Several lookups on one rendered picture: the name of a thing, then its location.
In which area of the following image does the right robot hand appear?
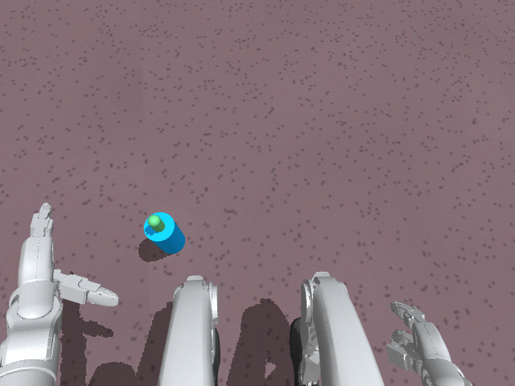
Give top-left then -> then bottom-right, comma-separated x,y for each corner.
386,301 -> 451,376

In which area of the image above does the right robot foot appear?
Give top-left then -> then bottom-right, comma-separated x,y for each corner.
290,318 -> 319,386

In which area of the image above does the left robot hand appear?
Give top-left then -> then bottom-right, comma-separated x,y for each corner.
18,203 -> 119,306

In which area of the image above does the left robot arm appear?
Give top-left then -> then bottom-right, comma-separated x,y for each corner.
0,281 -> 63,386

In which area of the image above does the right robot arm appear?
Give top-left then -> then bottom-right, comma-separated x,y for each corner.
421,359 -> 473,386

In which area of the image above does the bottle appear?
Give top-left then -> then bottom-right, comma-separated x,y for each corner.
144,212 -> 185,254

